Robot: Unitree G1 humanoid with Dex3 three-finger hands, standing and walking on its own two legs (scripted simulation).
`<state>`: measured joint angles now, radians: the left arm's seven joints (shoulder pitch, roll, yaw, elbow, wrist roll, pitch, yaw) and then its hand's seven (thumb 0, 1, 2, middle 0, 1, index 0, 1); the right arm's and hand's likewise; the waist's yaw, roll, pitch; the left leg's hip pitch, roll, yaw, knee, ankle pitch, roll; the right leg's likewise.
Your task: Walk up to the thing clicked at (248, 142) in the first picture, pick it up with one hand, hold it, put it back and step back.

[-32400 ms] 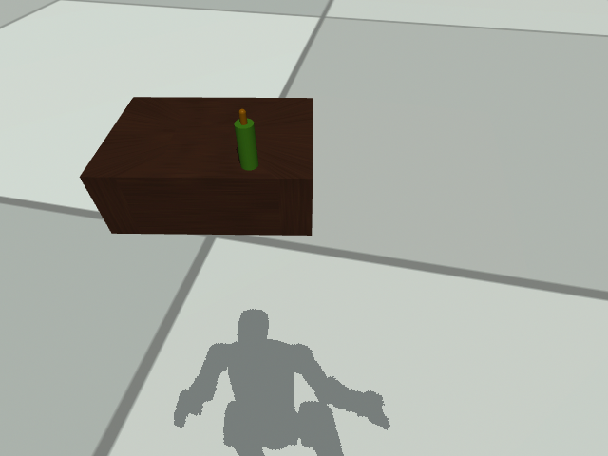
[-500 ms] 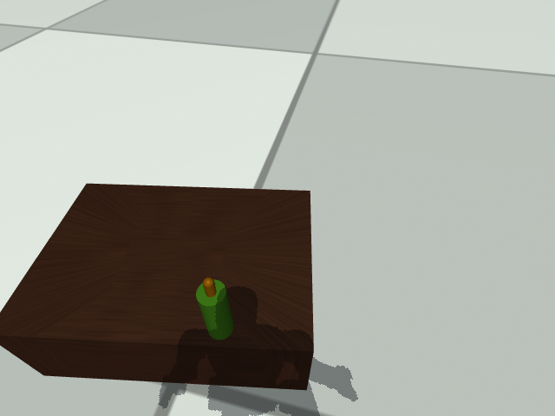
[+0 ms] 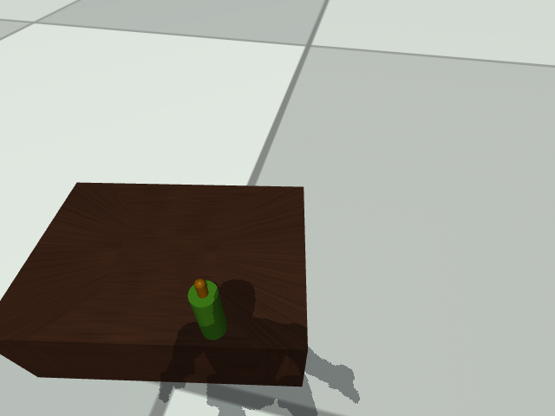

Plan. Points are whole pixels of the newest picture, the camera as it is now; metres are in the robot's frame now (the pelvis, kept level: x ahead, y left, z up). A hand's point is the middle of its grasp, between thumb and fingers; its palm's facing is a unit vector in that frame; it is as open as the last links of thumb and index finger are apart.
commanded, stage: stand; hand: left
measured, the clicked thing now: (207, 306) +0.46 +0.20 -0.33
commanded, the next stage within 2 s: step back in 1.18 s
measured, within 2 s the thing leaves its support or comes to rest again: neither
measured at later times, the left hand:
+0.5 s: hand out of the picture +0.08 +0.25 -0.16, palm faces -0.02 -0.94 -0.34, open 7.4 cm
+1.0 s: hand out of the picture +0.08 +0.25 -0.16, palm faces -0.03 -0.94 -0.34, open 7.4 cm
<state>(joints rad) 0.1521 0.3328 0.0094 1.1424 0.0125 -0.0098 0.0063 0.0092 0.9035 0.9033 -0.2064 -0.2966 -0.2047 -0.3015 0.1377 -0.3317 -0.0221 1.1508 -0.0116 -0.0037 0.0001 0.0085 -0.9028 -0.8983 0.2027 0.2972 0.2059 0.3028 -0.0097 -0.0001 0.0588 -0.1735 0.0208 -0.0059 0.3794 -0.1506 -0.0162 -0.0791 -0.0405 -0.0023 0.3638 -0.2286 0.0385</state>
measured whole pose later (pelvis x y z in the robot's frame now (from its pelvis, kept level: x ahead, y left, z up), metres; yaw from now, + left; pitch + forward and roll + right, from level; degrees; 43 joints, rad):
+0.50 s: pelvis +0.01 +0.00 +0.00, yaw +0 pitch -3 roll +0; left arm 0.12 0.34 0.02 1.14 0.01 -0.01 0.01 0.01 0.90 0.90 -0.21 -0.30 -0.20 -0.30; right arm 0.10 -0.34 -0.02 1.15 -0.01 -0.01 0.00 0.01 -0.90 -0.90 0.20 0.30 0.21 0.30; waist -0.01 0.00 0.06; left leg -0.15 0.03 0.00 0.35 -0.15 -0.02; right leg -0.06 -0.04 0.00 0.33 -0.23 0.03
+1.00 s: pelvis +0.01 -0.01 +0.00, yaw +0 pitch -2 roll +0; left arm 0.14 0.35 0.02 1.13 0.01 -0.01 0.00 0.01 0.90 0.90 -0.21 -0.30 -0.20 -0.30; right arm 0.11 -0.34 -0.02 1.16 -0.01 -0.01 0.00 0.01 -0.90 -0.90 0.20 0.30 0.21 0.30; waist -0.01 -0.01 0.06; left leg -0.15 0.03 0.00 0.34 -0.15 -0.02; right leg -0.06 -0.03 0.00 0.33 -0.23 0.03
